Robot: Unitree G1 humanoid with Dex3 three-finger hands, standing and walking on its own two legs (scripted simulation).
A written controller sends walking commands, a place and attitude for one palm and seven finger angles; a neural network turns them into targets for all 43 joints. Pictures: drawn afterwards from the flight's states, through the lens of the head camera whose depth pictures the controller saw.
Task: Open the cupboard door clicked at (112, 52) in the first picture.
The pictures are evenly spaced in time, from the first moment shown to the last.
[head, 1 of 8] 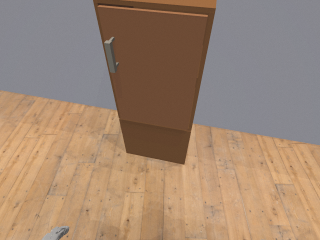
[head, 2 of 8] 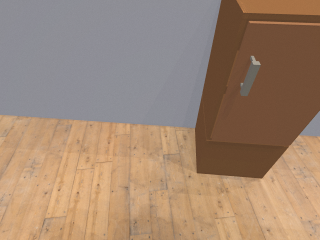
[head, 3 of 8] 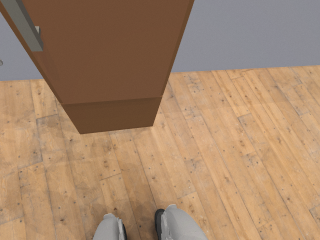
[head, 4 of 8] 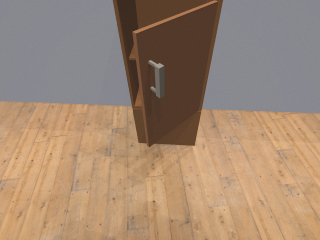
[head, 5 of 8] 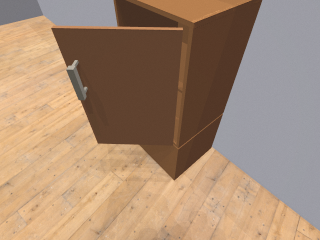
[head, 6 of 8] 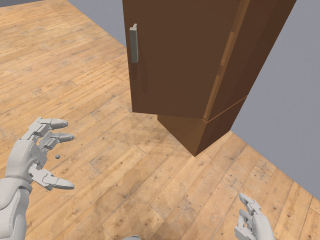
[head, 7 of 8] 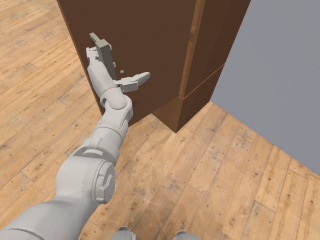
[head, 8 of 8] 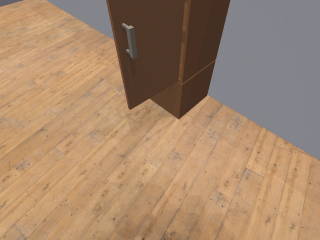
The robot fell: no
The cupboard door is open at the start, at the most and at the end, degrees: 0 87 85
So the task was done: yes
